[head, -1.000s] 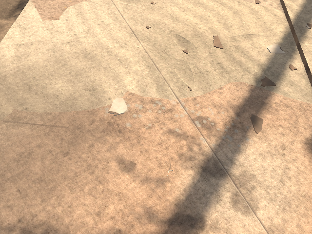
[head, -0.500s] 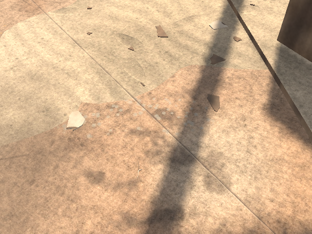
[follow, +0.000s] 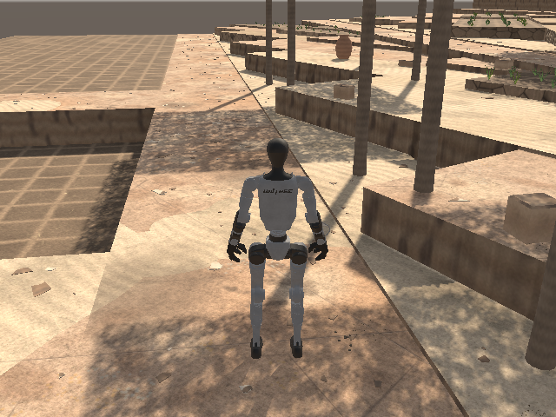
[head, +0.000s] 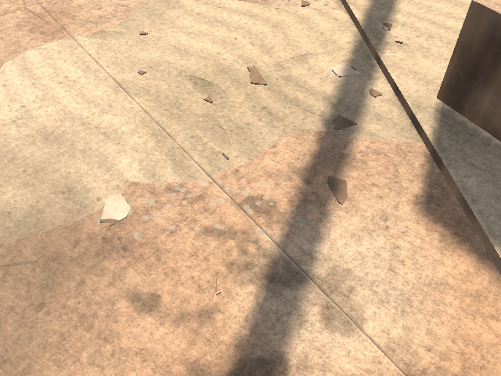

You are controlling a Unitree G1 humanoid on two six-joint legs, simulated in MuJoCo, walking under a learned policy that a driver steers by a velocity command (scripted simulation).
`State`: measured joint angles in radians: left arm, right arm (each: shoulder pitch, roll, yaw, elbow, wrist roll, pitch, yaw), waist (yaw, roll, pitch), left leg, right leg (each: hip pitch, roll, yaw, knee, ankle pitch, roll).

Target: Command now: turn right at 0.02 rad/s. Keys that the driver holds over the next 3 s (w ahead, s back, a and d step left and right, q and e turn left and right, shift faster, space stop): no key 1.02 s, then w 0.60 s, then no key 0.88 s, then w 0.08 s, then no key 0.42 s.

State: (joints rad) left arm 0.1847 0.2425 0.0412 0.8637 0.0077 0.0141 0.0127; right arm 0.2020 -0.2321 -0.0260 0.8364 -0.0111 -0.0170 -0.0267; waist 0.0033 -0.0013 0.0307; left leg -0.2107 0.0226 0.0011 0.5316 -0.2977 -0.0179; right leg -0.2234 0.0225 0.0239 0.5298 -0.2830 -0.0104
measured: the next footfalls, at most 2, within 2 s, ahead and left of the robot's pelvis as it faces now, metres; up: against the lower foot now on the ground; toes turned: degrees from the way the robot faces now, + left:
right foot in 1.72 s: +0.44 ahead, -0.08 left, +0.00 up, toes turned -1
